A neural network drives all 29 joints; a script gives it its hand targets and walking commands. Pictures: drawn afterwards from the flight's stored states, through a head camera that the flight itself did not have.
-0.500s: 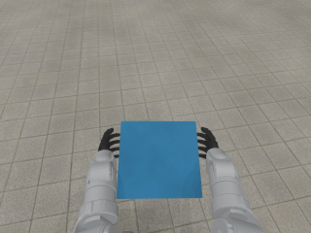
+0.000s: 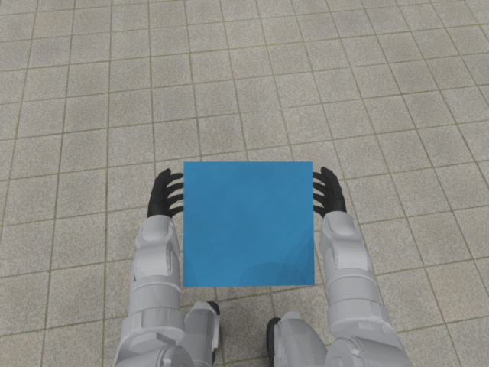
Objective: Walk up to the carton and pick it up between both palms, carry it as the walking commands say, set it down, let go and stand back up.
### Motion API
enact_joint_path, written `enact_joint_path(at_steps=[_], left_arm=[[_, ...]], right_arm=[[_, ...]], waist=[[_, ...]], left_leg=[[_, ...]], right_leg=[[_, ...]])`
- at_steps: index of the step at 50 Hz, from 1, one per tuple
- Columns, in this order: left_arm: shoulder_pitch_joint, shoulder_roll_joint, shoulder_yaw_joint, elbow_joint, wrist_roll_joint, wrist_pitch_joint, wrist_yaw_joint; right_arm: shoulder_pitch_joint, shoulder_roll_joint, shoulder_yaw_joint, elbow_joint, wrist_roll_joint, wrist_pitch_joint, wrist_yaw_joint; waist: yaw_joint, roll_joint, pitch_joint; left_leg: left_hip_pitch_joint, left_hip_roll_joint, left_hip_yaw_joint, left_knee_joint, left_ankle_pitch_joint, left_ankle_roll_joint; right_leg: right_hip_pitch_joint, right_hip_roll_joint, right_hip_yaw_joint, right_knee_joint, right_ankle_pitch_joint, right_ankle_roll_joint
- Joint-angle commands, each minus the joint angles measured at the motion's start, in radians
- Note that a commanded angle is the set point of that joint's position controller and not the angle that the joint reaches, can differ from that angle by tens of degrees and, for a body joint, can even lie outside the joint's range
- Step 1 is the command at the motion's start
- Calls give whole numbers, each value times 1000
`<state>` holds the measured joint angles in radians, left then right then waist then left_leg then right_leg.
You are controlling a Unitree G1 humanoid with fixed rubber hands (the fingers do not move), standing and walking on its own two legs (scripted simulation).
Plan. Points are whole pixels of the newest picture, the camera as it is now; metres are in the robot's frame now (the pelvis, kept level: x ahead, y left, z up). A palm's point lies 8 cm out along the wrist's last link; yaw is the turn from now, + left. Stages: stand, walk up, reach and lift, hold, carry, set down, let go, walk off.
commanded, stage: set down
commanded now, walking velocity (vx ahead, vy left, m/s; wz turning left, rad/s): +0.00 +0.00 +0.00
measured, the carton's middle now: (245, 218) +0.37 +0.02 -0.15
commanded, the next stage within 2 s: none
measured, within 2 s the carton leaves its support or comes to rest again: neither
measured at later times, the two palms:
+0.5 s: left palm (170, 212) +0.37 +0.18 -0.13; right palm (316, 208) +0.40 -0.12 -0.14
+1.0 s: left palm (180, 214) +0.40 +0.17 -0.23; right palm (305, 209) +0.42 -0.12 -0.23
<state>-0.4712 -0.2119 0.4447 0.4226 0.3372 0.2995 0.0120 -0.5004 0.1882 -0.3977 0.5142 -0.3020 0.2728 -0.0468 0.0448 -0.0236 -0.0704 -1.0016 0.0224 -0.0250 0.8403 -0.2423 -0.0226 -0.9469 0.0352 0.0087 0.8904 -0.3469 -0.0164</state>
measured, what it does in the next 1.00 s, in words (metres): lowers itself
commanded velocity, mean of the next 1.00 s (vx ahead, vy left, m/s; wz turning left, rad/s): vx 0.00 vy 0.00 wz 0.00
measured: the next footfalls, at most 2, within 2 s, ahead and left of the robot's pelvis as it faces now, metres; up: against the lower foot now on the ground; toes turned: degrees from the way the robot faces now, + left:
none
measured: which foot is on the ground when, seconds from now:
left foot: down 0.00-1.00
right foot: down 0.00-1.00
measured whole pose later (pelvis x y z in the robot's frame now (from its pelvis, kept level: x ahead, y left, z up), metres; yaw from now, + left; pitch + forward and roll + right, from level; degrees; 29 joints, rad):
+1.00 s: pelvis -0.03 +0.01 -0.16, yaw -1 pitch +43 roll -2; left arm -0.81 -0.14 0.49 0.53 0.26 0.33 0.13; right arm -0.88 0.04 -0.40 0.69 -0.22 0.31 -0.06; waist 0.03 -0.02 -0.24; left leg -1.86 0.00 -0.04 1.51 -0.41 -0.02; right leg -1.79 0.04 0.00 1.56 -0.53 0.01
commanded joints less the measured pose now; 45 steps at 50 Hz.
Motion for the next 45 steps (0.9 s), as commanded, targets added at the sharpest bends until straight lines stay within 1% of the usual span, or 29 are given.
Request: enact_joint_path(at_steps=[1, 7, 13, 23, 34, 45], left_arm=[[-516, -851, -599, 77, -139, -20, -282], [-579, -879, -599, 91, -149, 2, -285], [-648, -903, -583, 119, -153, 20, -274], [-714, -916, -579, 135, -173, 22, -235], [-819, -895, -586, 149, -206, 13, -197], [-932, -867, -556, 182, -225, 17, -179]], right_arm=[[-531, 898, 591, 65, 133, -27, 278], [-599, 903, 578, 80, 138, -8, 292], [-663, 888, 540, 111, 135, 8, 312], [-750, 871, 533, 134, 165, 9, 332], [-842, 832, 527, 158, 197, 1, 320], [-945, 818, 514, 186, 219, 7, 293]], waist=[[18, -11, -716], [9, 1, -766], [-6, 16, -804], [-8, 27, -925], [-20, 33, -1013], [-7, 24, -1066]], left_leg=[[370, -151, 8, 49, 240, 34], [288, -153, 17, 121, 194, 27], [218, -156, 18, 185, 153, 16], [142, -158, 11, 294, 165, 3], [20, -166, 19, 418, 122, -10], [-119, -178, 47, 546, 74, -15]], right_leg=[[186, 98, 61, -66, 259, 17], [69, 110, 45, 7, 188, 14], [-61, 121, 25, 82, 123, 7], [-247, 135, -6, 214, 105, 7], [-405, 145, -27, 343, 58, 11], [-499, 152, -39, 457, 17, 18]])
